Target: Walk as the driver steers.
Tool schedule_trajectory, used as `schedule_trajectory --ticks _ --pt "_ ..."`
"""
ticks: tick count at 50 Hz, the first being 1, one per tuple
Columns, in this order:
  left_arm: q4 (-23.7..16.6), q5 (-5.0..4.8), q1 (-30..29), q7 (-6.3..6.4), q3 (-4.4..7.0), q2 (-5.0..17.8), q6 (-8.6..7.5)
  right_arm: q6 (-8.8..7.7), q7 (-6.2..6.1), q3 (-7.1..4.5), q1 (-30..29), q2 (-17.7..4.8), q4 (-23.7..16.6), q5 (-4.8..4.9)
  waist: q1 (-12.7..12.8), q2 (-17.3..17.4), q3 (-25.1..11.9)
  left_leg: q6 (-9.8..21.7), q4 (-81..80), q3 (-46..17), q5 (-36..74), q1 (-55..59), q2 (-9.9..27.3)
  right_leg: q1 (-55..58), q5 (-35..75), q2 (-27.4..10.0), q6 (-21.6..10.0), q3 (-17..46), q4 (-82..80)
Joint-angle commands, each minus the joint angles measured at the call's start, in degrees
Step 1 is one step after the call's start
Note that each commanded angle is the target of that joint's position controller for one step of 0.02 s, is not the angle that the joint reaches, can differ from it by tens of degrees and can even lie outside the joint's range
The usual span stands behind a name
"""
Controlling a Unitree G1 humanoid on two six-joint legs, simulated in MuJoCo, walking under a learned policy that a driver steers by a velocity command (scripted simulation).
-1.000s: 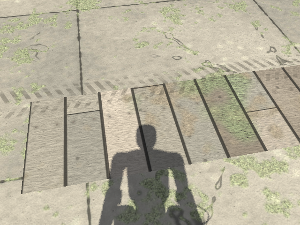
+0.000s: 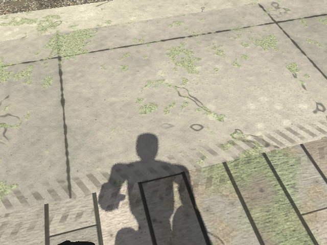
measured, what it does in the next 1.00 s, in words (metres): walks ahead: right foot, then left foot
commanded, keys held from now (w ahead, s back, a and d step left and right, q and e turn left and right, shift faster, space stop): shift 1.00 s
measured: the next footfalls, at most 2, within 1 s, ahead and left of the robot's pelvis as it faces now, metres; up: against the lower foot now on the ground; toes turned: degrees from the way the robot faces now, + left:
right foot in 0.12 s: +0.36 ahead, -0.08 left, +0.00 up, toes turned -3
left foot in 0.56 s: +0.46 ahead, +0.14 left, +0.00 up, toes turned -1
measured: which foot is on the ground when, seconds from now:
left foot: down 0.00-0.14, up 0.16-0.54, down 0.56-1.00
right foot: up 0.00-0.10, down 0.12-1.00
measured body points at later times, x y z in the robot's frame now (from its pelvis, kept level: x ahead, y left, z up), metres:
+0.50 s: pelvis +0.31 +0.00 +0.01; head +0.33 +0.00 +0.46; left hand +0.36 +0.26 -0.13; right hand +0.46 -0.24 -0.12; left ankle +0.42 +0.15 -0.71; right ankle +0.32 -0.07 -0.73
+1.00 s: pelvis +0.37 +0.04 +0.00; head +0.39 +0.04 +0.45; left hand +0.39 +0.29 -0.16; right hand +0.48 -0.20 -0.14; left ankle +0.42 +0.14 -0.73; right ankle +0.32 -0.07 -0.73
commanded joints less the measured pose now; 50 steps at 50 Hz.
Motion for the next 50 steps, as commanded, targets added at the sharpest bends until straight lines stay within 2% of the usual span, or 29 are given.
schedule_trajectory --ticks 1,3,4,5,6,7,8,9,10,11,12,13,15,16,18,19,21,23,25,27,28,29,30,31,32,33,35,41,50 --pt "-4.05 -0.41 -6.57 -0.06 -0.86 0.89 -1.00 -1.34 -0.92 -0.47 -0.23 -7.51 -2.73 0.31 1.73 1.83 9.81 2.27 -6.80 -3.26 45.75 -11.83 13.65 13.50 7.07 5.07 -1.30 -4.97 -11.41" --pt "-3.05 0.30 -3.78 0.73 -0.51 2.61 -1.71 -0.76 -1.75 -0.45 1.16 -9.57 -2.16 -0.24 2.72 4.14 5.06 0.25 2.14 -2.84 66.64 -2.36 14.44 17.73 3.36 10.36 -2.35 -6.68 -14.76" --pt "-1.27 0.52 1.90 1.26 0.03 4.16 -2.07 -0.22 -2.41 -0.60 1.12 -10.49 -1.84 -0.75 5.19 6.14 1.32 -0.81 9.97 -3.18 72.31 -0.37 14.71 23.60 1.10 12.57 -2.73 -6.12 -15.43" --pt "1.89 0.55 11.78 1.97 0.82 6.14 -2.48 0.43 -2.98 -0.94 -0.29 -11.71 -1.78 -1.16 9.63 7.94 -3.60 -1.55 21.73 -3.21 72.87 -1.14 14.66 33.23 1.47 12.94 -3.44 -4.14 -16.40" --pt "1.23 -4.34 17.52 2.43 3.78 11.57 -2.98 2.07 -2.71 -1.29 -6.69 -14.45 -3.09 0.13 17.76 11.16 -10.68 -3.26 35.87 -5.66 73.63 -4.85 15.00 44.59 10.98 6.67 -5.58 3.41 -20.54" --pt "4.32 -2.92 26.52 3.22 3.67 16.02 -2.41 2.12 -2.32 -0.27 -9.75 -10.17 -5.58 -1.63 17.84 1.30 -20.15 -4.14 57.84 -3.33 30.39 -16.17 7.54 61.28 33.15 -4.47 -6.14 11.71 -11.68" --pt "5.46 0.81 27.10 1.89 2.69 14.03 -3.44 1.46 -1.07 2.15 6.83 0.82 -2.67 0.25 8.86 -15.37 -32.58 -6.87 81.33 -15.68 -20.39 -38.68 -2.25 83.81 50.52 -19.83 -20.88 36.67 -8.76" --pt "5.33 0.31 24.21 1.52 2.99 10.94 -2.82 0.69 -0.62 1.11 6.23 -5.05 -1.20 1.53 11.01 -5.14 -34.50 -4.90 82.44 -21.18 -17.20 -39.15 0.54 77.54 41.41 -17.07 -20.36 35.66 -14.49" --pt "3.72 -0.82 16.49 1.53 2.46 8.72 -2.69 0.68 -0.81 0.37 -2.09 -7.52 -4.29 2.77 9.06 -3.07 -21.98 -4.89 78.33 -17.02 -14.24 -41.67 4.11 66.07 33.41 -14.11 -17.85 26.98 -18.45" --pt "3.20 -1.61 10.00 1.35 1.66 6.69 -2.89 0.88 -1.41 0.14 -7.94 -8.01 -6.10 2.12 5.99 4.27 -11.89 -5.29 73.69 -12.46 -10.86 -41.33 7.12 52.17 28.59 -11.27 -14.84 21.25 -23.26" --pt "3.08 -1.66 7.37 1.37 0.69 4.49 -3.34 1.63 -2.05 -0.74 -11.11 -8.64 -6.44 1.56 4.49 5.92 -6.80 -5.67 70.78 -10.85 -8.61 -39.37 8.38 42.53 27.58 -9.35 -13.45 17.79 -26.70" --pt "3.92 -1.02 7.18 1.16 0.42 4.32 -3.47 2.54 -2.00 -0.66 -9.60 -6.78 -6.49 0.96 2.41 4.36 -5.04 -5.80 68.21 -10.43 -6.80 -34.40 9.87 35.67 29.47 -7.91 -12.44 14.67 -28.66" --pt "5.50 -0.48 6.94 1.10 0.08 4.01 -3.47 3.90 -2.21 -0.14 -7.15 -2.73 -5.99 0.72 0.24 1.36 -3.99 -6.54 60.59 -9.57 -3.76 -29.22 11.22 27.80 30.81 -5.13 -11.77 9.37 -30.95" --pt "6.12 -0.13 6.62 1.40 0.16 4.89 -3.47 4.16 -2.58 -0.14 -8.15 -2.63 -6.56 0.85 -0.30 -0.21 -3.63 -6.85 55.86 -8.82 -1.64 -28.76 11.19 26.21 33.03 -3.67 -11.21 6.79 -31.20" --pt "6.79 -0.09 6.27 2.32 0.52 6.98 -2.88 4.42 -3.24 -0.13 -12.14 -3.68 -7.95 0.41 -0.17 -2.19 -5.08 -7.32 44.92 -7.58 4.44 -28.21 11.22 27.15 34.44 -1.58 -9.74 3.13 -30.24" --pt "7.13 -0.39 6.92 2.75 0.72 7.86 -2.41 4.51 -3.35 -0.04 -14.37 -3.96 -8.27 0.10 0.72 -2.57 -6.22 -7.41 40.49 -6.98 8.04 -27.53 10.91 28.57 33.10 -0.92 -8.93 2.11 -29.72" --pt "8.27 -0.93 9.19 3.22 1.03 9.29 -1.49 4.78 -3.32 -0.13 -18.30 -4.96 -8.79 0.20 2.69 -2.56 -7.54 -7.51 34.70 -6.56 13.36 -27.04 10.35 31.69 27.57 -1.40 -8.15 2.34 -29.24" --pt "9.26 -1.02 9.95 3.36 0.98 9.22 -0.73 5.17 -3.22 -0.36 -21.55 -6.14 -9.41 0.41 3.77 -2.99 -6.63 -7.16 30.90 -7.07 14.32 -26.62 10.48 32.50 19.06 -2.55 -7.96 3.83 -29.08" --pt "9.84 -1.19 9.34 3.44 0.91 8.86 -0.11 5.28 -3.08 -0.75 -23.62 -7.32 -9.85 0.07 3.79 -3.40 -5.00 -6.11 26.75 -7.14 12.87 -25.70 10.34 32.21 9.72 -3.53 -7.53 5.85 -27.81" --pt "10.34 -2.18 9.29 3.66 0.53 7.49 0.26 4.97 -2.97 -1.28 -22.84 -8.27 -9.08 -0.85 2.62 -2.01 -4.30 -4.13 17.95 -6.49 18.35 -21.09 9.63 31.41 -1.39 -1.12 -4.52 6.43 -23.67" --pt "10.92 -1.79 12.04 3.80 0.22 6.27 0.15 4.80 -3.12 -1.79 -22.23 -10.54 -8.89 -1.36 3.65 1.27 -4.84 -2.77 16.51 -9.77 32.14 -17.35 12.95 30.12 -8.33 1.57 -1.85 5.73 -20.53" --pt "12.26 -0.93 18.45 3.83 0.27 5.47 -0.02 5.05 -3.39 -2.25 -22.97 -13.21 -8.93 -1.21 7.99 7.45 -6.03 0.49 18.69 -13.07 40.42 -13.01 16.64 26.55 -19.90 6.30 0.43 3.38 -18.44" --pt "13.24 -0.97 20.54 4.21 -0.18 3.68 0.41 5.45 -3.26 -1.64 -23.31 -10.11 -8.27 -0.94 8.36 11.95 -7.36 3.67 17.52 -14.83 33.22 -14.12 18.16 27.22 -26.34 7.52 2.22 1.58 -17.57" --pt "12.91 -1.06 18.02 4.55 -0.19 4.36 1.16 5.57 -2.80 -1.25 -24.58 -7.71 -8.24 -0.48 7.51 10.67 -6.19 3.39 16.04 -15.57 22.85 -17.35 17.00 28.96 -25.59 7.24 3.05 1.57 -18.24" --pt "12.64 -1.20 15.25 4.91 0.12 5.61 2.01 5.61 -2.48 -1.14 -26.08 -7.13 -8.48 -0.28 6.87 8.32 -4.45 1.83 15.52 -14.45 17.27 -20.22 15.02 29.65 -24.35 7.06 3.34 1.44 -18.55" --pt "12.66 -1.23 13.90 5.15 0.36 6.36 2.72 5.48 -2.31 -1.12 -26.83 -7.28 -8.58 -0.36 6.52 6.83 -3.45 0.59 15.94 -13.14 15.71 -21.47 13.53 29.91 -23.53 6.78 3.31 1.58 -18.87" --pt "13.07 -1.09 13.93 5.26 0.32 6.23 3.40 5.12 -2.37 -1.40 -26.21 -8.04 -7.80 -0.20 6.21 5.79 -3.58 -0.23 16.89 -11.73 17.49 -21.20 12.30 30.63 -22.17 6.10 3.13 2.14 -19.24" --pt "14.64 -1.47 13.77 5.32 0.32 5.51 3.27 5.23 -2.69 -1.50 -24.86 -7.67 -5.70 0.16 4.99 3.10 -5.20 0.70 20.04 -10.22 25.99 -17.55 11.32 31.51 -17.12 5.40 3.65 2.46 -18.46" --pt "16.62 -1.40 15.96 5.88 0.29 4.39 3.89 6.51 -2.84 -1.64 -25.89 -7.00 -4.10 0.18 4.76 1.76 -2.40 0.41 19.43 -9.08 19.98 -18.85 9.98 31.10 -18.85 5.05 3.79 2.47 -19.07"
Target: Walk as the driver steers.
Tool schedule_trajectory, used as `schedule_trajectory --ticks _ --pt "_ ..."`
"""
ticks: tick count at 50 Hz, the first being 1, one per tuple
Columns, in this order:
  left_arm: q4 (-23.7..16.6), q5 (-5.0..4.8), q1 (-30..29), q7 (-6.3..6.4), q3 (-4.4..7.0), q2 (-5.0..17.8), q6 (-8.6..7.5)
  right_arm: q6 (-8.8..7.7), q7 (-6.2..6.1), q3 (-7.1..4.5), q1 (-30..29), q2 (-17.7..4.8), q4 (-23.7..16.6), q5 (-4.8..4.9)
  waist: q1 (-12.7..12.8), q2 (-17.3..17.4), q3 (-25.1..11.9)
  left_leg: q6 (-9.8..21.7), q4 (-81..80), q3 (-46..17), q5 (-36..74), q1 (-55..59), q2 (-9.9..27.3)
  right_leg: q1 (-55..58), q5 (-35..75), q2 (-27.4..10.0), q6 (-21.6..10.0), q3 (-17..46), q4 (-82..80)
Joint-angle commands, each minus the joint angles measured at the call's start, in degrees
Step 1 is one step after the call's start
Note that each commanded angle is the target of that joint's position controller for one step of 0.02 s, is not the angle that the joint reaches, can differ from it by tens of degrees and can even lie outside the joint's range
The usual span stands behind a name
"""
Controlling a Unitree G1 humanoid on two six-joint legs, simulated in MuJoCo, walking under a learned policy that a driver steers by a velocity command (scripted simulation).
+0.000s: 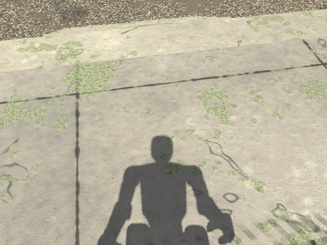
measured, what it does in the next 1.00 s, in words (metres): walks ahead, turning right: left foot, then right foot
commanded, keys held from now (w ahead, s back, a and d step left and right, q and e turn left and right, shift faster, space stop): shift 0.10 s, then w+shift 0.36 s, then w+e+shift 0.52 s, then w+q+shift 0.02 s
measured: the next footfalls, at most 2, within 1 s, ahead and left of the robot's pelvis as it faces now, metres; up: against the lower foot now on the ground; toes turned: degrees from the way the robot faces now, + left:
left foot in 0.44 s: +0.18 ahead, +0.18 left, +0.00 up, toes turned +6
right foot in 0.94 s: +0.56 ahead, -0.01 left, +0.00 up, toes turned -24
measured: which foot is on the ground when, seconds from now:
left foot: down 0.00-0.18, up 0.20-0.42, down 0.44-0.94, up 0.96-1.00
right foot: down 0.00-0.44, up 0.46-0.92, down 0.94-1.00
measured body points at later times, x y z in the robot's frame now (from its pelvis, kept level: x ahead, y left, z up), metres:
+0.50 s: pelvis +0.11 +0.07 -0.01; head +0.12 +0.09 +0.44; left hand +0.06 +0.33 -0.16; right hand +0.24 -0.19 -0.12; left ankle +0.14 +0.17 -0.73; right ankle -0.03 -0.10 -0.68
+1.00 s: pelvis +0.46 +0.03 -0.04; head +0.48 +0.03 +0.41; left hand +0.67 +0.25 -0.16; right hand +0.38 -0.21 -0.17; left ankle +0.25 +0.20 -0.60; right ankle +0.53 +0.01 -0.73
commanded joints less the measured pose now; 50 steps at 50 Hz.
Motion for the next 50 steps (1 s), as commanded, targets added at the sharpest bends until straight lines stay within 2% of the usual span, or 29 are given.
schedule_trajectory --ticks 1,5,6,7,9,10,11,12,16,17,18,20,22,23,24,25,26,27,29,32,37,40,42,45,46,47,48,49,50 --pt "-0.48 0.03 3.84 0.32 0.75 4.64 -0.25 -0.13 -0.26 -1.23 -0.50 -6.16 -1.89 -0.01 -0.18 0.18 -2.75 3.99 -4.17 -4.56 14.60 7.59 4.28 -5.03 8.28 -1.63 -1.21 1.72 -5.01" --pt "-0.05 0.06 4.76 0.48 0.75 4.23 -0.41 0.26 -0.39 -1.23 -0.72 -5.83 -1.16 -0.05 -0.36 0.05 -1.54 3.52 -4.76 -4.15 11.59 7.51 3.72 -5.82 6.59 -1.83 -1.27 1.85 -5.93" --pt "1.10 -0.17 7.36 0.43 0.81 3.90 -0.38 0.42 -0.34 -1.24 1.72 -5.34 0.36 0.14 -0.21 -0.40 -3.68 3.57 -4.82 -2.83 -3.99 8.19 2.21 -5.16 -4.86 -1.48 -2.17 1.58 -7.06" --pt "0.93 -0.81 7.85 0.40 1.44 5.58 -0.40 0.46 -0.23 -1.85 2.59 -6.65 0.72 0.81 -0.37 -1.82 -0.87 3.66 -3.92 -1.75 -21.59 4.84 0.66 -6.92 -16.99 -2.32 -4.25 3.40 -8.09" --pt "0.59 -1.68 12.47 0.41 2.51 9.04 -1.97 -1.34 0.28 -2.02 -4.76 -7.11 -2.75 1.75 3.24 -4.06 6.77 2.99 -0.68 -1.88 -26.97 -10.07 1.11 -3.87 -31.65 -10.22 -9.99 15.27 -16.56" --pt "0.70 -2.14 12.86 0.46 3.55 11.63 -3.21 -2.92 0.90 -1.45 -9.56 -4.67 -4.94 2.50 3.92 -9.69 9.56 2.05 6.67 1.96 -13.18 -16.86 0.85 0.94 -30.66 -18.24 -13.16 25.40 -23.53" --pt "0.54 -1.52 12.04 0.50 4.10 11.98 -4.25 -4.00 1.38 -1.62 -11.41 -5.02 -5.74 2.27 3.97 -11.11 10.45 2.48 13.80 0.55 -8.07 -22.14 3.32 4.12 -25.63 -23.56 -15.14 31.18 -25.87" --pt "0.06 -0.90 12.20 0.38 3.84 9.99 -5.13 -4.62 1.74 -2.12 -11.37 -6.02 -5.82 2.03 3.51 -8.10 9.20 2.86 19.78 -1.46 -8.64 -27.66 5.30 8.59 -21.82 -24.14 -15.08 31.55 -25.67" --pt "-2.72 -1.91 9.50 -0.71 3.64 7.82 -5.57 -5.91 2.68 -1.74 -9.10 -4.01 -5.24 1.92 1.82 -6.55 5.51 1.78 11.85 1.40 -4.35 -20.09 6.38 7.33 -9.23 -16.42 -9.43 16.62 -24.55" --pt "-2.54 2.76 9.69 -1.48 3.81 8.39 -5.18 -3.94 4.62 -1.50 -9.09 -3.54 -6.80 -3.57 1.68 -8.67 5.32 0.60 8.05 5.38 -4.43 -12.31 3.36 2.45 -10.18 -12.34 -9.25 12.40 -25.76" --pt "-2.71 3.06 8.90 -1.77 4.15 8.80 -4.97 -2.85 5.35 -1.70 -7.96 -3.32 -7.03 -3.65 0.96 -10.44 5.99 0.33 5.16 7.18 -4.50 -5.99 2.38 -1.65 -9.60 -11.55 -9.23 9.85 -25.49" --pt "-2.90 1.80 8.11 -2.15 4.69 10.04 -4.89 -2.00 5.20 -2.04 -1.84 -4.30 -6.27 -2.43 -1.41 -9.02 5.77 0.43 1.78 10.23 -2.61 5.99 0.65 -7.62 -9.61 -11.92 -10.01 7.63 -22.19" --pt "-3.63 1.59 5.49 -2.53 4.54 10.19 -5.35 -2.86 3.66 -3.89 16.38 -8.13 -1.02 -2.38 -10.25 -1.87 -0.83 1.54 -1.00 9.90 -5.51 25.86 -1.39 -13.82 9.94 -8.17 -9.23 2.33 -1.14" --pt "-5.62 2.18 2.10 -2.60 4.00 7.92 -5.47 -3.78 2.43 -5.51 29.22 -14.40 1.61 -3.52 -16.51 11.93 -6.35 3.57 -9.29 -8.60 -24.82 35.40 11.62 -23.96 9.01 -3.42 -7.00 -2.47 25.18" --pt "-9.94 0.85 0.57 -2.88 2.94 1.81 -6.19 -4.44 2.10 -5.18 30.58 -17.74 1.83 -3.44 -13.48 23.71 -7.43 5.79 -26.12 -40.27 -46.19 35.19 22.57 -38.38 -10.47 5.09 -7.04 5.63 40.55" --pt "-11.07 0.49 -1.57 -3.16 3.13 3.12 -5.87 -4.06 1.87 -4.14 19.13 -14.67 -0.57 -3.42 -7.40 12.88 -1.11 6.14 -25.39 -38.92 -45.30 27.10 24.70 -42.77 -2.46 -0.25 -8.37 10.72 47.63" --pt "-11.17 0.23 -1.68 -3.80 3.48 4.77 -5.73 -4.34 2.19 -3.26 12.98 -11.07 -2.79 -2.69 -4.73 5.19 0.40 4.81 -23.22 -30.01 -37.00 21.31 23.19 -40.95 5.04 -3.56 -8.57 9.69 46.61" --pt "-10.25 0.30 0.86 -4.26 3.46 3.98 -5.39 -4.77 2.47 -2.69 10.34 -9.21 -3.16 -2.14 -2.03 3.26 0.65 3.78 -24.11 -21.62 -29.19 16.85 20.44 -36.88 8.75 -5.70 -7.77 8.94 43.87" --pt "-10.13 1.76 2.57 -5.20 3.43 2.90 -3.69 -5.60 2.00 -1.69 9.68 -6.59 -2.84 -2.04 0.17 5.23 1.36 2.02 -26.24 -11.77 -21.25 12.21 17.53 -33.50 11.45 -6.98 -5.79 7.77 42.74" --pt "-12.10 0.85 -1.81 -5.82 3.34 2.37 -1.73 -6.62 1.72 -1.32 14.11 -5.68 -1.21 -2.14 -0.16 2.55 4.94 0.55 -27.30 -1.62 -8.84 12.83 15.74 -38.71 17.75 -6.20 -5.15 6.37 42.58" --pt "-17.21 0.45 -13.74 -6.52 2.80 3.06 -1.30 -7.51 0.92 -0.62 19.30 -4.81 -0.30 -2.15 -1.96 1.58 9.10 -0.04 -30.43 10.57 7.81 16.31 13.74 -40.52 24.03 -4.71 -6.47 -0.35 28.86" --pt "-19.77 0.72 -17.85 -6.99 2.02 2.58 -1.54 -7.30 -0.12 -0.50 20.62 -5.81 0.10 -1.80 -1.60 1.18 10.09 -1.10 -29.34 16.35 26.96 21.40 13.38 -35.89 23.36 -3.22 -8.51 -5.84 17.51" --pt "-20.36 0.37 -16.94 -6.62 2.04 3.66 -1.48 -6.88 -1.01 -0.84 20.75 -8.38 -0.27 -1.75 -0.07 3.25 6.56 -2.16 -22.59 18.98 58.60 25.32 13.86 -27.31 21.82 1.56 -10.88 -10.65 13.04" --pt "-16.87 -0.11 0.78 -5.55 3.81 8.56 -0.96 -4.31 -2.26 -2.65 17.60 -14.12 -2.48 -2.46 9.47 8.67 -3.60 -1.37 2.70 18.12 84.36 28.47 16.93 -9.92 11.39 6.72 -14.08 -11.44 12.89" --pt "-13.72 -0.06 11.94 -4.79 5.47 11.69 -0.92 -3.56 -1.69 -3.16 14.60 -15.13 -4.15 -2.74 14.13 8.30 -8.19 0.49 18.05 16.01 79.14 23.22 17.61 1.99 5.32 7.27 -15.98 -8.24 10.41" --pt "-11.80 -0.28 17.46 -3.76 7.22 13.49 -1.07 -3.21 -0.48 -3.46 12.23 -14.52 -4.80 -2.61 16.70 3.79 -9.26 1.32 39.10 15.87 52.73 12.69 12.85 13.19 2.10 5.76 -18.15 -2.19 3.56" --pt "-11.66 -0.62 10.61 -3.24 7.60 15.32 -0.84 -4.34 0.82 -1.20 7.55 -4.94 -8.33 -3.03 9.57 -10.52 -2.51 0.84 57.80 11.55 -8.90 -10.30 2.15 16.60 2.36 -3.29 -20.19 15.69 3.17" --pt "-13.47 0.99 7.67 -3.80 7.93 19.05 -0.22 -6.10 1.45 -0.67 6.46 -4.50 -16.15 -1.09 4.45 -12.77 -8.87 -1.22 66.01 -0.58 -12.48 -29.27 -2.54 27.13 -3.15 -10.42 -30.23 44.56 -8.53" --pt "-13.34 1.61 9.41 -3.26 7.47 15.88 -0.64 -7.58 1.53 -0.30 5.88 -6.74 -15.70 -1.69 4.99 -2.52 -8.00 0.27 61.83 -4.74 -8.62 -32.34 2.54 26.36 -8.92 -14.72 -26.91 46.48 -16.82"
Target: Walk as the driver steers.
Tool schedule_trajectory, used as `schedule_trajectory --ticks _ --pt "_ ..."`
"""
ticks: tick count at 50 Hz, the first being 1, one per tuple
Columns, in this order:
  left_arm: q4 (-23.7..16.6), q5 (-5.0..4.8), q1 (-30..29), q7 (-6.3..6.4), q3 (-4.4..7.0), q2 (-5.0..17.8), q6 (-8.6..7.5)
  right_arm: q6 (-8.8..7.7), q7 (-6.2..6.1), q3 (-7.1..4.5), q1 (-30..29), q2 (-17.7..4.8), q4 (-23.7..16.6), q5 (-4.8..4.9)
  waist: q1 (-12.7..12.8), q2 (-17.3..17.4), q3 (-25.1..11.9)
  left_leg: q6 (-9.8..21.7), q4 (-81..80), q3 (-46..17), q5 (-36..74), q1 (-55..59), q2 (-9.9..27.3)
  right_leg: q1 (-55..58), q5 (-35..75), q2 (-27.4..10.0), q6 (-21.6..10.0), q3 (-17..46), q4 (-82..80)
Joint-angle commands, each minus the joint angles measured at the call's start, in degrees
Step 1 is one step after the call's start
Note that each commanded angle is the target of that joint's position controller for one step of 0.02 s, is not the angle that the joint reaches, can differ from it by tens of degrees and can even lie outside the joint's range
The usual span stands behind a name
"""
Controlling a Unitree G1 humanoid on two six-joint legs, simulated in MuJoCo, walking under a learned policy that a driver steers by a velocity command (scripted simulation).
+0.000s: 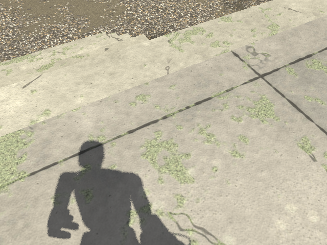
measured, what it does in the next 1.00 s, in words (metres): walks ahead, turning left: left foot, then right foot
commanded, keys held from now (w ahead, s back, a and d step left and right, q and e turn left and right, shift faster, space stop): w+q+shift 1.00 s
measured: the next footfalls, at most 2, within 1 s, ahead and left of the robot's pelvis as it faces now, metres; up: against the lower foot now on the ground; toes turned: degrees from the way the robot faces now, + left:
left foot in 0.40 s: +0.56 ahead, +0.08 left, +0.00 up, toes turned +9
right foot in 0.80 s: +1.01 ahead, +0.01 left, +0.00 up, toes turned +31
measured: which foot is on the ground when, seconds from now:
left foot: up 0.00-0.38, down 0.40-0.82, up 0.84-1.00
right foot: down 0.00-0.40, up 0.42-0.78, down 0.80-1.00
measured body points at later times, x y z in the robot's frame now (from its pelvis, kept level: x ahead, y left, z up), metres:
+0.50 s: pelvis +0.46 +0.05 +0.02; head +0.48 +0.03 +0.47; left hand +0.54 +0.32 -0.09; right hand +0.52 -0.23 -0.13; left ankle +0.52 +0.07 -0.70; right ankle +0.33 -0.09 -0.55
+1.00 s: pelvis +0.93 +0.12 +0.04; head +0.95 +0.13 +0.49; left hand +0.80 +0.40 -0.07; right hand +1.23 -0.03 -0.05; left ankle +0.84 +0.17 -0.59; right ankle +0.98 -0.01 -0.70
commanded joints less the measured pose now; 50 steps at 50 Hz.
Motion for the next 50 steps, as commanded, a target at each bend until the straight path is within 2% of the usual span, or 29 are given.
schedule_trajectory --ticks 1,2,4,5,7,10,14,16,18,19,20,21,22,23,24,26,28,30,33,36,38,40,41,42,43,44,45,47,50 --pt "2.46 1.37 13.43 1.55 2.32 7.32 -0.19 -4.37 1.06 -0.19 -6.77 -6.80 -11.44 0.89 1.06 5.13 -4.36 2.18 15.25 -10.81 2.90 -44.14 1.35 35.48 -11.68 -23.25 -9.76 47.91 -31.18" --pt "2.38 1.84 10.80 1.93 1.51 5.36 -1.09 -3.64 0.88 0.04 -6.51 -6.23 -10.41 0.42 -1.96 9.01 -1.13 1.94 11.56 -10.34 3.95 -40.15 3.69 27.27 -7.23 -21.37 -6.69 41.73 -31.47" --pt "2.07 0.91 8.51 2.69 0.08 3.44 -3.58 -0.79 1.86 0.87 -4.43 -4.43 -8.95 -0.98 -5.09 9.15 0.90 0.94 7.05 -10.81 5.21 -33.94 6.90 16.05 -2.37 -17.50 -3.09 31.92 -33.23" --pt "2.84 0.33 9.65 2.44 -0.28 3.18 -4.70 0.35 2.42 0.91 -5.36 -4.40 -8.99 -0.71 -5.33 8.61 3.05 0.78 4.44 -10.27 5.63 -33.88 7.94 13.28 3.60 -15.89 -0.94 26.81 -33.69" --pt "3.72 0.29 12.65 1.65 0.15 5.29 -6.11 1.42 3.03 1.14 -12.06 -4.69 -11.58 0.39 -3.03 5.04 6.09 1.20 -3.53 -8.23 11.08 -36.30 7.65 11.46 13.79 -13.46 2.99 19.25 -36.88" --pt "4.63 -0.35 16.42 1.01 -0.75 3.39 -7.05 0.87 3.62 1.64 -18.99 -3.81 -13.55 1.54 0.49 1.92 6.64 4.08 -19.71 -3.73 23.46 -33.89 3.32 15.27 37.02 -8.74 9.62 6.93 -37.12" --pt "5.01 -0.18 17.61 2.45 -1.42 5.14 -7.70 -0.02 4.31 1.94 -21.29 -4.41 -13.52 1.86 0.42 -2.45 2.59 7.45 -34.66 4.01 33.57 -26.37 -3.47 27.66 66.65 -11.69 13.61 0.82 -36.99" --pt "4.27 0.23 15.56 4.42 -1.01 7.79 -7.06 0.36 4.15 1.08 -16.34 -7.32 -11.49 1.43 -3.55 -6.25 -1.72 8.26 -36.93 5.00 31.48 -21.44 -6.95 35.04 82.12 -14.79 15.13 -1.17 -29.90" --pt "2.45 1.59 10.63 5.81 -0.18 10.26 -5.03 1.13 3.52 -1.13 1.00 -12.37 -6.38 1.47 -13.20 -7.60 -9.05 9.80 -35.75 4.52 23.47 -5.78 -10.94 34.17 91.23 -16.78 15.56 -1.30 -8.17" --pt "0.63 2.01 4.19 6.06 0.57 12.05 -4.06 1.60 2.97 -2.67 14.66 -14.68 -2.75 1.58 -21.11 -6.91 -11.71 13.23 -38.41 -0.65 20.34 4.75 -7.89 27.21 86.57 -16.73 14.98 -0.67 12.34" --pt "-0.38 1.91 -1.48 5.05 0.62 10.39 -3.94 2.08 2.27 -3.86 20.88 -15.42 -0.36 2.29 -24.30 2.12 -9.63 16.30 -42.30 -6.02 17.94 12.07 -4.25 14.29 39.12 -7.24 13.52 -1.11 40.62" --pt "-5.46 2.23 -1.86 3.67 -2.40 -0.87 -5.75 2.59 2.13 -3.66 14.59 -15.21 -0.08 1.31 -12.73 16.94 -6.29 20.53 -33.36 -21.93 29.27 21.97 0.74 -15.13 -11.85 -0.33 14.56 5.85 59.70" --pt "-9.91 0.02 5.13 2.67 -4.04 -1.90 -6.92 2.45 1.94 -3.59 8.61 -15.84 -2.57 0.52 -6.87 15.11 -16.60 29.15 -48.46 -47.22 6.00 28.26 10.59 -24.97 -11.14 -3.05 14.10 16.83 60.28" --pt "-9.23 1.41 3.39 2.16 -4.24 1.93 -8.01 2.43 1.65 -3.40 4.60 -11.87 -4.84 0.17 -6.52 1.65 -10.90 26.55 -59.53 -52.40 -10.68 19.32 11.74 -24.84 -4.34 -6.75 12.34 18.03 52.18" --pt "-8.88 1.98 1.76 1.83 -3.77 3.86 -8.00 2.32 1.64 -2.89 1.88 -9.60 -5.09 0.20 -3.68 -6.38 -3.43 23.11 -62.42 -47.79 -12.07 7.11 9.85 -21.69 -1.04 -9.19 12.26 16.60 45.95" --pt "-10.14 4.22 0.78 1.66 -4.47 3.30 -5.65 0.68 1.00 -2.45 0.37 -10.04 -5.59 0.97 0.14 -7.78 1.85 21.13 -63.71 -41.17 -5.03 -7.81 5.12 -16.15 -1.35 -12.35 14.74 15.99 37.82" --pt "-12.47 4.11 -2.46 1.32 -5.28 2.85 -3.48 -0.83 1.16 -2.26 -0.20 -10.83 -6.06 1.45 0.90 -5.65 4.92 19.68 -66.50 -33.49 -0.32 -20.06 0.21 -9.95 1.07 -14.58 16.80 12.71 25.80" --pt "-15.81 2.84 -9.68 0.86 -5.86 2.90 -3.38 -1.56 1.21 -2.81 1.79 -11.92 -6.49 1.59 -1.86 -2.05 5.99 18.50 -67.44 -29.25 11.37 -23.67 -2.39 -5.22 9.88 -14.71 18.01 10.18 12.36" --pt "-17.93 1.32 -15.34 0.63 -6.63 1.24 -3.51 -1.27 1.76 -3.76 5.75 -12.99 -6.39 2.62 -6.97 2.02 2.66 14.23 -63.78 -26.84 26.87 -15.63 -4.52 -0.76 22.65 -11.39 17.03 8.23 -2.62" --pt "-19.52 0.90 -17.40 1.16 -6.41 2.26 -3.96 -0.68 1.54 -4.48 7.10 -13.88 -6.97 2.21 -8.77 4.87 0.00 12.21 -58.19 -28.60 36.55 -4.24 -2.85 0.31 22.14 -8.91 15.86 8.97 -11.44" --pt "-18.10 0.90 -11.49 2.04 -4.91 5.78 -4.46 -0.78 1.12 -5.00 5.36 -15.72 -7.93 1.97 -5.65 5.06 -5.28 9.60 -48.64 -29.38 48.68 -0.43 -2.50 10.52 17.08 -6.29 14.74 9.74 -15.16" --pt "-13.32 0.80 9.26 3.70 -2.11 11.50 -5.13 -1.53 1.59 -5.47 -1.02 -17.87 -9.96 1.48 6.46 4.77 -16.67 7.61 -24.89 -28.04 45.08 -8.16 -4.66 34.13 8.59 -10.62 12.75 13.22 -12.66" --pt "-11.09 2.49 22.48 4.85 -0.47 15.44 -5.12 -2.20 1.47 -3.35 -2.74 -9.74 -12.26 1.17 10.00 -4.25 -24.93 8.31 -5.72 -23.18 13.61 -18.01 -7.39 47.96 -10.77 -24.67 11.61 26.23 -12.02" --pt "-11.61 3.85 15.95 4.08 0.60 19.78 -4.64 -1.87 1.59 -1.36 4.98 -4.94 -16.55 4.86 1.26 -25.61 -32.13 6.22 8.44 -16.55 -9.06 -34.49 -11.23 55.73 -22.40 -38.52 4.95 61.05 -25.12" --pt "-13.13 3.29 9.74 3.51 0.34 12.93 -3.93 -0.38 0.76 -1.51 0.74 -9.96 -14.27 2.86 1.81 -13.17 -22.46 6.91 11.25 -14.48 -2.49 -41.45 -5.04 48.11 -32.10 -34.54 5.06 57.81 -27.25" --pt "-12.99 2.58 6.87 3.31 -0.98 7.65 -3.73 0.27 1.28 -1.97 -4.25 -11.39 -14.38 1.46 2.42 -5.86 -14.01 6.36 8.10 -12.74 2.46 -42.04 -3.02 40.14 -23.75 -31.11 6.19 45.49 -26.61" --pt "-11.40 2.86 7.09 3.09 -1.37 5.84 -3.66 0.77 2.00 -2.00 -6.54 -10.97 -14.70 0.88 1.84 -0.79 -9.17 5.77 6.11 -12.08 3.96 -40.69 -1.36 33.59 -11.36 -28.86 6.83 37.12 -27.02" --pt "-7.20 2.22 10.85 3.07 -1.72 4.59 -4.40 2.24 3.72 -1.31 -9.32 -8.01 -16.97 -0.32 0.10 -3.46 -4.64 5.35 4.66 -11.83 3.92 -40.39 1.47 27.00 0.68 -25.80 8.31 25.84 -28.20" --pt "-4.21 0.39 12.56 1.95 -2.09 2.77 -5.62 3.92 4.61 -0.15 -13.48 -5.83 -21.04 -0.24 -2.10 -4.55 -2.24 5.31 3.31 -10.54 6.25 -43.45 3.16 24.29 15.32 -24.65 10.22 14.77 -30.10"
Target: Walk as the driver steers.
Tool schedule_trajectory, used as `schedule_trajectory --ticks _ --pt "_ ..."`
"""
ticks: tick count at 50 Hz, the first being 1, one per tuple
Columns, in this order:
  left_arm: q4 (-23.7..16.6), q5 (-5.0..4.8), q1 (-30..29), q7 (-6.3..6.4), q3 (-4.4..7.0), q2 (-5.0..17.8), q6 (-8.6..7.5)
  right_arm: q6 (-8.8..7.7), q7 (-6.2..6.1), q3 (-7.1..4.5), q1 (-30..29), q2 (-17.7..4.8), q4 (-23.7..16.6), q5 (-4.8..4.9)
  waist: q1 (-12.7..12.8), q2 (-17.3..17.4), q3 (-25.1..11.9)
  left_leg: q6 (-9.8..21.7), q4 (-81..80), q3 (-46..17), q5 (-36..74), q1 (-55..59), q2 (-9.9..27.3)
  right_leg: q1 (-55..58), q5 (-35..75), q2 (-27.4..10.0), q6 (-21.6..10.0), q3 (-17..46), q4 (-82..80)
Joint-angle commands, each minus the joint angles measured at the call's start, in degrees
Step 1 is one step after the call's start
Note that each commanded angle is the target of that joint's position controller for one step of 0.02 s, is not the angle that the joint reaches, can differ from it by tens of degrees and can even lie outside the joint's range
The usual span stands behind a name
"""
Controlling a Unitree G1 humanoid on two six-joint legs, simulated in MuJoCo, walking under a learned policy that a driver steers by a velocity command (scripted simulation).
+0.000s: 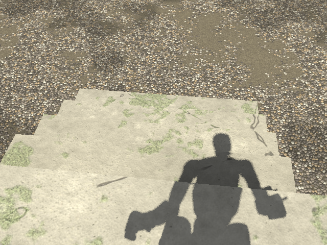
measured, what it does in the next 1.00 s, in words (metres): goes down: left foot, then right foot 0.17 m lower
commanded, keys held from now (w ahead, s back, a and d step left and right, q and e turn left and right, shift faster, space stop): w+q+shift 0.32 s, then w+shift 0.06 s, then w+e+shift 0.54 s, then w+shift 0.08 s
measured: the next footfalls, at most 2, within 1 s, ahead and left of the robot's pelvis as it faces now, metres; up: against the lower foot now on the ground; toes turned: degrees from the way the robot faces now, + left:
left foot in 0.26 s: +0.40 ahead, +0.07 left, +0.00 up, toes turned +19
right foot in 0.76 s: +0.87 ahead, +0.06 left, -0.17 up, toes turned +19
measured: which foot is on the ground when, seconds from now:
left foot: up 0.00-0.24, down 0.26-0.74, up 0.76-1.00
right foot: down 0.00-0.26, up 0.28-0.74, down 0.76-1.00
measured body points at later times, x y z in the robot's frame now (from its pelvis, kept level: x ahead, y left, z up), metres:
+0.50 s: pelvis +0.45 +0.06 -0.01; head +0.47 +0.05 +0.44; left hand +0.53 +0.35 -0.08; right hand +0.56 -0.20 -0.14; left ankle +0.37 +0.06 -0.74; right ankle +0.66 -0.06 -0.67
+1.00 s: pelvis +0.93 +0.13 -0.18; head +0.93 +0.14 +0.27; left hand +0.75 +0.34 -0.32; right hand +1.22 +0.01 -0.22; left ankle +1.08 +0.30 -0.81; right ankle +0.83 +0.05 -0.90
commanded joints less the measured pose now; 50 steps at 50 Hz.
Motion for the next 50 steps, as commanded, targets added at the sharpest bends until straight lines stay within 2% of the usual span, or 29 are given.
schedule_trajectory --ticks 1,7,9,11,12,13,14,15,17,20,23,25,27,32,34,37,38,39,40,41,42,43,44,45,46,47,48,49,50 --pt "-0.22 -1.08 2.67 -0.81 -0.35 0.78 -1.82 0.68 1.41 2.40 -4.64 3.83 -8.43 -0.54 -1.58 -8.87 1.11 -0.24 -1.26 -2.79 4.87 -12.42 5.04 6.64 17.71 -14.66 -4.84 8.78 -13.65" --pt "2.05 -0.63 4.76 -0.13 0.30 5.62 -2.23 0.66 2.99 3.58 -14.75 2.97 -12.03 -0.42 -1.22 -5.11 8.50 2.95 -26.35 9.43 15.95 -1.87 0.57 5.59 41.35 -9.89 -1.73 -8.37 -16.90" --pt "1.72 -0.82 6.51 0.72 1.17 9.45 -1.36 0.44 2.72 2.91 -11.43 1.32 -10.61 -0.18 -3.47 -7.82 4.64 4.96 -29.09 12.23 12.62 5.39 -3.85 11.70 68.11 -11.35 -1.10 -9.65 -8.73" --pt "0.66 -0.41 4.67 1.53 2.21 13.09 0.84 0.10 1.63 1.30 2.98 -1.50 -6.84 0.11 -11.65 -9.80 -3.07 7.31 -29.73 11.34 6.23 21.24 -7.56 11.00 80.34 -14.21 -1.59 -8.47 11.90" --pt "-1.22 -0.22 1.35 1.35 2.50 13.56 1.75 -0.25 0.60 -0.46 15.97 -4.29 -2.80 0.30 -17.21 -8.72 -9.12 9.61 -34.28 7.10 5.71 37.24 -8.02 3.67 74.19 -14.60 -2.32 -6.83 28.92" --pt "-1.92 -0.78 -1.05 0.65 2.57 11.27 2.19 0.44 -0.95 -2.84 18.23 -7.43 -0.79 2.47 -17.45 0.76 -10.31 11.01 -41.15 -0.98 4.89 50.58 -5.50 -10.71 27.28 -4.26 -0.98 -6.82 53.12" --pt "-7.36 0.03 5.76 -0.44 0.39 3.50 1.48 1.32 -1.39 -3.41 9.09 -14.10 -4.02 0.48 -4.30 10.39 -11.20 17.55 -42.80 -28.60 12.29 58.83 8.03 -32.41 -13.39 1.44 1.68 -1.69 71.64" --pt "-11.62 -0.70 -0.17 -0.32 0.40 6.84 -0.06 1.87 -2.02 -3.89 13.34 -14.01 -6.29 0.07 -9.60 2.58 -20.00 24.13 -53.37 -44.11 2.02 63.39 13.25 -40.11 -10.17 1.93 2.02 10.26 74.44" --pt "-11.98 -0.37 -3.53 -0.03 -0.48 6.19 -1.16 0.53 -3.46 -2.45 12.41 -7.59 -2.44 0.70 -4.24 -6.82 -3.03 19.28 -60.54 -39.84 -1.41 43.71 12.00 -40.09 -6.65 -4.23 1.30 11.93 60.29" --pt "-8.73 2.00 1.40 -0.25 -1.31 4.00 2.63 -2.49 -3.85 0.18 7.31 -1.71 -2.33 0.37 2.85 -8.69 1.41 15.17 -61.88 -26.18 2.04 20.34 5.76 -26.46 -8.65 -8.20 2.42 10.91 47.38" --pt "-11.14 0.34 -6.25 -1.51 -2.61 1.02 3.26 -4.61 -2.58 0.27 8.25 -1.82 -0.23 0.98 1.22 -3.71 5.27 11.63 -64.61 -13.81 10.32 11.18 0.42 -20.24 7.51 -9.08 0.97 7.16 28.65" --pt "-11.20 -0.20 -9.78 -2.57 -3.19 -1.07 3.13 -5.51 -1.80 0.05 9.40 -3.15 0.29 2.29 -0.94 -2.73 3.73 8.75 -66.05 -8.62 20.35 8.75 -0.89 -9.78 22.55 -5.36 -1.79 3.85 22.28" --pt "-7.88 -1.99 -6.05 -2.68 -0.96 2.40 2.64 -6.51 -1.31 0.43 9.39 -2.72 0.90 1.48 -0.62 -4.16 1.58 6.11 -62.41 -3.16 23.38 14.18 -1.43 -8.46 37.53 -3.54 -5.69 3.75 20.42" --pt "-8.60 -1.08 -10.48 -2.95 0.20 2.72 1.15 -6.65 -4.97 1.11 13.53 -1.76 4.96 -0.09 -3.17 -1.93 5.90 1.44 -49.60 2.85 22.40 34.01 3.36 -16.80 46.16 -1.56 -9.61 6.06 4.55" --pt "-5.50 0.14 -2.52 -2.43 1.03 3.99 2.08 -6.55 -5.89 1.59 12.91 -1.98 4.85 -0.24 -1.09 -2.08 2.92 0.01 -36.17 3.97 32.72 41.03 3.47 -13.38 44.69 1.15 -9.67 3.77 -0.54" --pt "3.42 0.26 19.24 -1.97 2.89 4.46 3.02 -5.43 -7.28 1.61 9.22 -1.46 4.33 0.32 7.84 -6.18 -2.95 -0.54 0.69 5.39 42.48 40.50 4.35 2.43 45.46 1.80 -11.53 1.85 -9.75" --pt "6.25 0.68 27.91 -2.37 3.70 5.44 3.16 -5.04 -7.73 1.28 0.72 -1.02 2.85 0.48 15.27 -15.52 -1.32 -2.43 32.09 9.29 15.81 22.50 -2.49 16.65 51.08 -0.65 -15.39 5.56 -16.52" --pt "7.20 -0.55 29.18 -2.65 4.10 8.07 3.69 -4.66 -7.29 2.57 -4.50 4.45 1.08 -1.34 15.61 -20.95 3.39 -1.23 52.00 9.24 -28.50 -4.26 -9.93 26.54 54.10 -2.69 -15.35 7.74 -1.35" --pt "7.27 -0.51 29.75 -2.83 3.69 11.04 3.18 -6.09 -6.80 4.52 -1.70 7.86 -7.24 1.39 4.97 -26.55 -5.48 -3.86 53.74 -0.09 -29.95 -25.78 -7.18 46.76 83.99 -10.55 -21.10 23.51 17.59" --pt "7.40 -1.49 32.01 -2.55 3.72 9.62 2.86 -6.64 -6.92 5.22 -3.16 5.44 -8.21 0.10 8.08 -11.72 -14.29 -3.94 50.01 -3.11 -25.96 -33.27 -4.51 53.81 69.96 -13.30 -23.31 32.82 12.67" --pt "5.97 -1.69 26.49 -0.93 4.66 12.23 2.95 -7.04 -6.61 5.85 -1.56 4.24 -9.14 -0.81 5.21 -6.40 -15.17 -3.98 44.88 -7.65 -20.85 -35.48 -2.40 45.43 34.03 -19.65 -29.14 47.23 2.67" --pt "5.13 -3.31 22.88 -1.05 1.65 3.45 2.73 -6.31 -5.78 5.49 -8.05 3.26 -5.60 -3.92 5.75 12.25 -4.62 -4.06 37.66 -3.71 -20.52 -29.19 0.40 25.17 31.05 -10.78 -24.18 42.42 1.17" --pt "6.80 -2.48 21.04 0.31 2.61 10.53 2.57 -6.00 -4.16 6.37 -3.48 6.94 -9.17 -3.60 -0.90 -2.12 -2.99 -4.58 36.23 -7.79 -27.85 -33.54 -1.16 18.54 21.02 -17.51 -30.59 56.57 0.54" --pt "8.08 -2.03 21.07 0.28 2.31 8.86 2.15 -4.84 -3.77 6.62 -8.56 5.45 -9.15 -4.46 -0.48 4.34 2.76 -5.65 30.57 -8.24 -35.14 -35.03 1.35 6.96 12.22 -15.88 -29.61 57.42 -1.26" --pt "7.31 -0.67 17.39 -0.15 1.32 6.69 1.44 -4.33 -3.76 6.74 -13.32 5.62 -11.58 -3.62 -1.33 6.02 7.08 -5.83 22.20 -5.40 -24.55 -31.12 1.18 -4.45 8.85 -12.01 -26.93 53.34 -4.75" --pt "4.29 -0.47 7.96 0.83 0.40 4.59 0.69 -4.72 -3.79 7.11 -16.43 4.70 -13.58 -1.14 -5.62 7.34 12.17 -8.24 -4.86 -6.12 2.81 -19.93 4.40 -19.57 3.42 -6.74 -20.13 42.96 -12.64" --pt "2.19 -2.49 2.73 1.47 -0.12 3.36 0.38 -4.98 -2.58 7.29 -13.28 4.89 -12.06 -0.86 -5.96 5.42 10.43 -8.27 -25.29 -2.17 30.15 13.01 3.62 -39.56 4.12 2.71 -15.05 30.05 -14.96" --pt "3.84 -4.60 5.54 0.71 0.03 4.30 0.16 -3.16 -1.95 6.63 -7.06 6.33 -7.24 -1.07 -4.62 -2.38 4.69 -8.28 -16.60 1.27 35.90 30.86 0.60 -44.31 16.26 3.09 -15.22 28.32 -15.43" --pt "4.30 -4.90 5.90 -0.56 1.46 8.10 -0.04 -1.98 -1.65 5.31 2.95 4.65 -2.60 -0.46 -6.55 -8.99 -0.53 -6.76 -11.13 0.95 39.63 32.78 1.35 -35.68 26.91 1.13 -15.11 26.38 -9.95"
Over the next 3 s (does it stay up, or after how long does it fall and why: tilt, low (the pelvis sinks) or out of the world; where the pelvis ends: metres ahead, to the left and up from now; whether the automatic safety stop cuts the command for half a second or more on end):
stays up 2.63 -0.03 -0.84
